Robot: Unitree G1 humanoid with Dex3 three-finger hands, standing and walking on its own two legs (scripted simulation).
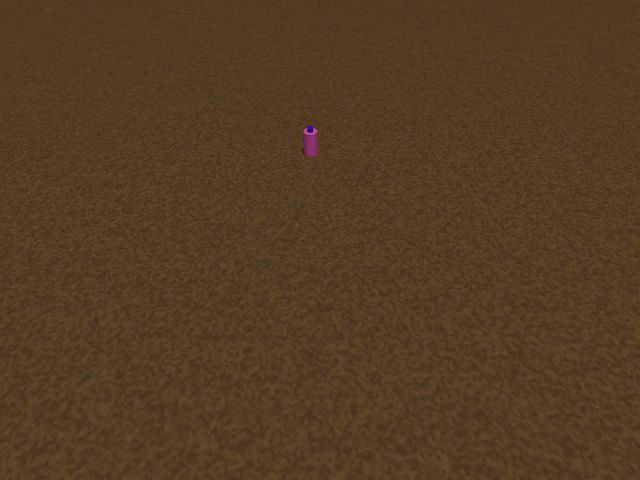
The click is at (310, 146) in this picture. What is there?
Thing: necked bottle
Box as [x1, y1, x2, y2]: [303, 125, 317, 156]
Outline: 309,125 303,131 304,152 308,156 313,156 317,153 317,135 316,129
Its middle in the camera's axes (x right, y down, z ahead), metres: -0.05 -0.54 +2.13
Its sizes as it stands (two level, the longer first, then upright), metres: 0.075 0.075 0.171
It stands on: the floor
